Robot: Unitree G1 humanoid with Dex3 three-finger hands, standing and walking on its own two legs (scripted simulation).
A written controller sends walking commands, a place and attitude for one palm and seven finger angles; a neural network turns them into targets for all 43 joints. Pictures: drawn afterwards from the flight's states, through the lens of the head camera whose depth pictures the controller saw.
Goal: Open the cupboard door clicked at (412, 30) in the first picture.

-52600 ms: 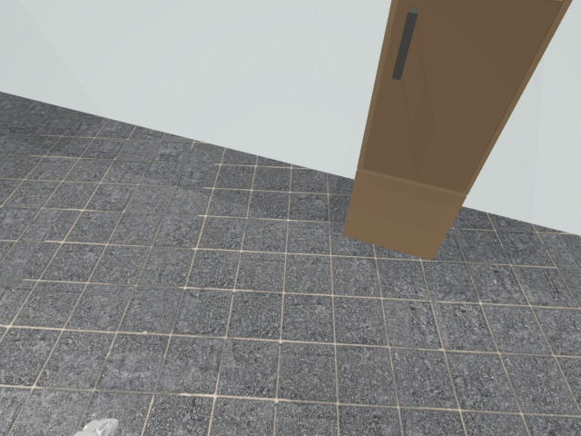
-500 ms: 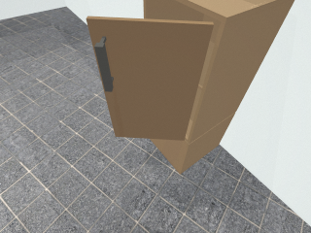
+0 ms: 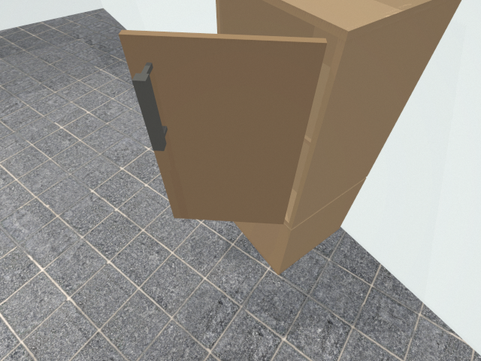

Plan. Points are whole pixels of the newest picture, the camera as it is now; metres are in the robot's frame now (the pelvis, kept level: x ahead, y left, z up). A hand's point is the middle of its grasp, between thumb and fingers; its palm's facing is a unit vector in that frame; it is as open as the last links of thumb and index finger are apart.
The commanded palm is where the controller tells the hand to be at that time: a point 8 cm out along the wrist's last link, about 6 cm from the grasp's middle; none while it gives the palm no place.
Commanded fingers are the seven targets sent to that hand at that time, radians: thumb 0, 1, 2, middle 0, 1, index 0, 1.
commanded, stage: raise the hand with hooked fingers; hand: left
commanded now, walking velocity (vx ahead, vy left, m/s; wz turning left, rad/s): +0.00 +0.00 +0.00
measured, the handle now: (154, 109) +0.54 +0.22 +0.11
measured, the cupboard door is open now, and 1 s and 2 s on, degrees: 50 50 50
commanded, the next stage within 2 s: none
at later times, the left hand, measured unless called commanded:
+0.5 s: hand (87, 352) +0.13 +0.23 +0.01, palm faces +0.13 -0.99 -0.04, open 9.4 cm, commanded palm +0.12 +0.28 +0.00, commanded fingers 0.00 0.22 0.61 -0.25 -0.74 -0.25 -0.74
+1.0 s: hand (62, 300) +0.19 +0.27 +0.05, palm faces +0.01 -1.00 -0.06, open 12.4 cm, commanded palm +0.16 +0.32 +0.07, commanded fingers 0.00 -0.36 0.36 -0.29 -1.11 -0.29 -1.11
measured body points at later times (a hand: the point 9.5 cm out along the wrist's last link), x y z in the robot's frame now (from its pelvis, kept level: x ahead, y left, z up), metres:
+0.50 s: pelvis -0.06 -0.02 -0.06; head -0.02 -0.01 +0.39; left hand +0.12 +0.28 +0.01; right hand +0.16 -0.26 -0.12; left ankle -0.02 +0.12 -0.74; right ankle -0.05 -0.10 -0.74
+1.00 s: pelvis -0.06 +0.03 -0.03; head -0.04 +0.03 +0.42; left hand +0.18 +0.32 +0.06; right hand +0.11 -0.22 -0.10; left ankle -0.02 +0.12 -0.74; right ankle -0.05 -0.10 -0.74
